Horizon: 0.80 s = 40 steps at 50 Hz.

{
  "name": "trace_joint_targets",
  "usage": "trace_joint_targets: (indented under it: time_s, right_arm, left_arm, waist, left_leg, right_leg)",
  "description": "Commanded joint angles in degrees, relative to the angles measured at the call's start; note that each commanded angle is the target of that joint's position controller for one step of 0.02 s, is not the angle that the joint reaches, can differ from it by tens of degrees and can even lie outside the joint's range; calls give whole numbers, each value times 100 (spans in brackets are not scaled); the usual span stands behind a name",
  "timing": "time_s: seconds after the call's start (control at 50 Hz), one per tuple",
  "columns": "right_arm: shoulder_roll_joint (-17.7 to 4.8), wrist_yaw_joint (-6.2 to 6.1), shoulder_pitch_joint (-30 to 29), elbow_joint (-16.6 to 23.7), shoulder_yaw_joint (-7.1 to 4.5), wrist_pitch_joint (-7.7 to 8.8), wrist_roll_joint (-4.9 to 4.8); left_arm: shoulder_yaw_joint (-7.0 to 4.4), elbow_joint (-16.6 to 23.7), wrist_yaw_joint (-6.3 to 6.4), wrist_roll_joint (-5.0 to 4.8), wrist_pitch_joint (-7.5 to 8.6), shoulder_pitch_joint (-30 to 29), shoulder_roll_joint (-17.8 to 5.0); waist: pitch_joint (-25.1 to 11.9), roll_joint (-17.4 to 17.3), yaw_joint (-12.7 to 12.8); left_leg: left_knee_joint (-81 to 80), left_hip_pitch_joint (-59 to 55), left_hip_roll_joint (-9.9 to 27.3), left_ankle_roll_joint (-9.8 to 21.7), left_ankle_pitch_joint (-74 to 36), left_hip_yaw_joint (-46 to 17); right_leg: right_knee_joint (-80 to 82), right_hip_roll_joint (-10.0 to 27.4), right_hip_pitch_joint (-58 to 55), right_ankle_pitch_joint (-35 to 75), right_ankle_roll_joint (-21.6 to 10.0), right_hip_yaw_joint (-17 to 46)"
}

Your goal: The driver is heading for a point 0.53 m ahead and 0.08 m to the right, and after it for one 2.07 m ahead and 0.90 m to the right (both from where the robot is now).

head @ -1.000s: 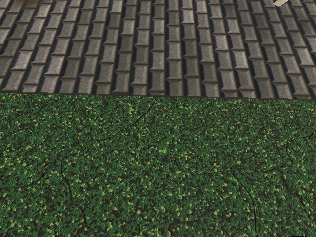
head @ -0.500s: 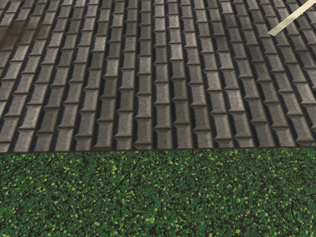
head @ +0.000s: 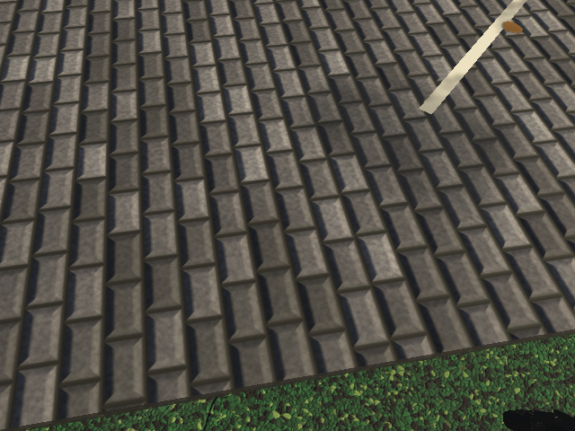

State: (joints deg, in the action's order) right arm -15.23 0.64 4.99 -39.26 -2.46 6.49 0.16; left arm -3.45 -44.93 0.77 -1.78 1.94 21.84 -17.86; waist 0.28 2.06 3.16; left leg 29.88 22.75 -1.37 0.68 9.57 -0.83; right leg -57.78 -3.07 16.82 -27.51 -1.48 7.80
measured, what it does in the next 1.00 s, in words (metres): walks ahead, turning right: right foot, then left foot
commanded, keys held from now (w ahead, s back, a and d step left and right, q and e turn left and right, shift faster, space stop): w+e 0.44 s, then w+q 0.12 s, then q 0.22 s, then e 0.22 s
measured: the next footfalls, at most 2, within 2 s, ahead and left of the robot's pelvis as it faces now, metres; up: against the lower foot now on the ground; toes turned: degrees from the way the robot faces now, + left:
right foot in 0.42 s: +0.36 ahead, -0.18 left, +0.00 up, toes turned -19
left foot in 0.90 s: +0.64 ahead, -0.05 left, +0.00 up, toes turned -13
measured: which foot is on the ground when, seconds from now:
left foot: down 0.00-0.42, up 0.44-0.88, down 0.90-1.00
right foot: up 0.00-0.40, down 0.42-0.90, up 0.92-1.00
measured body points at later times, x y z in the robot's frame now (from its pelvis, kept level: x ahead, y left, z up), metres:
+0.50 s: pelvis +0.25 -0.07 -0.01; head +0.30 -0.09 +0.44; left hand +0.53 +0.11 -0.09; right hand +0.21 -0.36 -0.14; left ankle +0.12 +0.12 -0.65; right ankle +0.32 -0.17 -0.73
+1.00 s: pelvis +0.48 -0.11 +0.00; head +0.51 -0.11 +0.45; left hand +0.64 +0.13 -0.13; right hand +0.57 -0.40 -0.10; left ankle +0.60 -0.04 -0.73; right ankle +0.33 -0.19 -0.67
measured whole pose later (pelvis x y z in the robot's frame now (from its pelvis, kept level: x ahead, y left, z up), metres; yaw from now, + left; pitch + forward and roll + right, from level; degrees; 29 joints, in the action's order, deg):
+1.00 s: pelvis +0.48 -0.11 +0.00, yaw -16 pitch +2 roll -1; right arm -13.9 0.5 5.6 -43.6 -1.6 3.2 1.4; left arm -2.8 -47.1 0.2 -1.2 0.8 12.9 -16.3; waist 2.7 0.7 0.8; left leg 29.4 24.9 0.5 2.7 6.4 2.9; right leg -56.1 -2.7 16.7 -35.4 0.9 2.0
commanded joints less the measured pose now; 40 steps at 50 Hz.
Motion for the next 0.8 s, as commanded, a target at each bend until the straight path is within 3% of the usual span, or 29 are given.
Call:
trace_joint_targets:
  time_s: [0.02, 0.06, 0.12, 0.24, 0.3, 0.34, 0.38, 0.4, 0.42, 0.44, 0.46, 0.48, 0.5, 0.52, 0.54, 0.56, 0.64, 0.72, 0.76, 0.8]
  right_arm:
    - [-664, -31, 931, -2, -229, -51, 20]
    - [-551, -42, 701, -79, -193, -40, 61]
    - [-705, -48, 716, -221, -266, 23, 20]
    - [-1018, -92, 845, -443, -344, -44, -14]
    - [-1167, -99, 1101, -594, -384, -120, -87]
    - [-1270, -101, 1175, -661, -422, -192, -147]
    - [-1457, -136, 1160, -660, -480, -266, -196]
    - [-1522, -155, 1128, -651, -499, -310, -218]
    - [-1420, -177, 1095, -628, -453, -322, -214]
    - [-990, -168, 1307, -514, -292, -285, 19]
    - [-399, -65, 1802, -252, -58, -118, 112]
    - [-1021, 19, 1225, -365, -190, 20, -155]
    - [-1107, 46, 847, -232, -212, 72, -320]
    - [-1011, 2, 744, -285, -182, 77, -252]
    - [-996, -26, 752, -358, -201, 39, -147]
    - [-975, -15, 970, -452, -209, -46, -145]
    - [-666, -79, 1161, -612, -170, -301, -83]
    - [-422, -10, 591, -468, -85, -256, -61]
    - [-417, 79, 324, -323, -77, -233, -69]
    - [-459, 155, 201, -207, -90, -233, -49]
  left_arm:
    - [-164, 645, -4, 26, 81, -407, -709]
    - [-174, 722, -64, 18, 8, -462, -514]
    - [-122, 890, -105, 31, -74, -643, -261]
    - [-33, 1191, -275, 53, -8, -1485, -104]
    - [-19, 1408, -369, 40, -5, -1963, -101]
    - [-52, 1534, -418, 44, -18, -2098, -186]
    - [-160, 1554, -425, 82, -55, -1827, -388]
    - [-273, 1441, -407, 86, -81, -1272, -579]
    - [-454, 1180, -334, 67, -117, -309, -875]
    - [-603, 1014, -200, 22, -187, 447, -1363]
    - [-543, 1182, -214, 37, -85, 86, -1706]
    - [-387, 1168, -250, 69, -8, 248, -1051]
    - [-313, 1090, -263, 118, 63, 25, -873]
    - [-256, 1075, -260, 114, 104, -339, -732]
    - [-196, 1082, -255, 169, 134, -663, -561]
    - [-145, 1094, -248, 232, 173, -825, -433]
    - [-165, 826, -193, 288, 339, -990, -521]
    - [-136, 648, -54, 324, 301, -1061, -479]
    - [-160, 510, 5, 300, 237, -909, -579]
    - [-179, 360, 38, 241, 136, -805, -606]
  waist:
    - [-236, -741, -653]
    - [28, -950, -449]
    - [110, -778, -393]
    - [258, -520, -637]
    - [403, -487, -769]
    - [427, -528, -722]
    - [128, -723, -456]
    - [-205, -737, -106]
    - [-694, -581, 409]
    - [-1223, 389, 554]
    - [-1968, 1397, -122]
    - [-2059, 502, 385]
    - [-1178, 394, 331]
    - [-732, -50, 101]
    - [-465, -28, -99]
    - [-415, 101, -288]
    - [-138, 35, -517]
    - [-35, 135, -287]
    - [-85, 125, -135]
    - [-95, 105, -85]
  left_leg:
    - [-1493, -2519, 1887, 923, 774, -2284]
    - [-1781, -1860, 1608, 846, 24, -1470]
    - [-2073, -1667, 1627, 998, -661, -824]
    - [-2145, -1868, 1514, 873, -1404, 351]
    - [-2058, -2246, 1638, 764, -1543, 626]
    - [-1787, -2581, 1738, 665, -2195, 793]
    - [-999, -2779, 1729, 544, -4107, 1022]
    - [-153, -2695, 1658, 463, -4837, 1147]
    - [1089, -2077, 1457, 285, -4662, 1295]
    - [2979, -462, 1117, 32, -1743, 1306]
    - [4619, 1640, 11, -184, 2579, 366]
    - [4958, 2079, 291, -96, 2259, -419]
    - [4768, 2341, 528, 9, 1748, -286]
    - [4342, 2097, 817, 33, 1273, -249]
    - [3972, 1750, 979, 2, 987, -246]
    - [3846, 1367, 1093, -17, 759, -308]
    - [3204, 1052, 919, -313, 235, -223]
    - [1366, 673, 638, -308, -1416, -54]
    - [870, 642, 541, -268, -1792, 21]
    - [589, 701, 516, -174, -1496, -33]
  right_leg:
    - [-1256, 687, 2743, 578, 100, -43]
    - [-913, 913, 2363, 938, 133, -110]
    - [-507, 988, 2413, 1297, 233, -219]
    - [1289, 910, 2193, 2826, 178, -568]
    - [1856, 828, 2130, 2816, 26, -788]
    - [2084, 712, 2035, 2413, -140, -950]
    - [2155, 345, 1367, 1806, -380, -1280]
    - [2281, 106, 597, 1693, -546, -1413]
    - [2596, -93, -849, 2050, -772, -1372]
    - [2622, 887, -2621, 2247, -1159, 148]
    - [3522, 2242, -3974, 979, -2223, 3534]
    - [4026, 2327, -3838, 603, -2016, 3527]
    - [4054, 2182, -3116, 1084, -1752, 2606]
    - [4053, 1942, -2265, 1775, -1528, 1860]
    - [4142, 1733, -1593, 2431, -1401, 1311]
    - [4321, 1596, -1179, 2763, -1342, 960]
    - [4569, 1464, -524, 5238, -1262, -295]
    - [4610, 1090, -521, 5221, -870, -1295]
    - [4555, 1263, -890, 5190, -848, -1311]
    - [4335, 1464, -1273, 5236, -884, -1186]
Keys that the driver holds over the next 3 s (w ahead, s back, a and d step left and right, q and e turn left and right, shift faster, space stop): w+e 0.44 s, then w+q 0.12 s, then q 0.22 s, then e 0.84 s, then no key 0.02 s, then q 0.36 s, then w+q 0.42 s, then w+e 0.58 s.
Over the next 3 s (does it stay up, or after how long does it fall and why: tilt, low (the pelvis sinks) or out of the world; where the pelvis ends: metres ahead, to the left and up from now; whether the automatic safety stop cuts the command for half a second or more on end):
stays up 0.93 -0.20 -0.02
